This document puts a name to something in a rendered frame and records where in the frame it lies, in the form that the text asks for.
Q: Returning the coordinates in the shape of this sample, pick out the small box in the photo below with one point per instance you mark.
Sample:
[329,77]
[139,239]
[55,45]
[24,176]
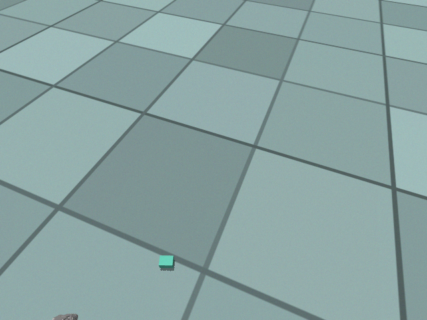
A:
[166,261]

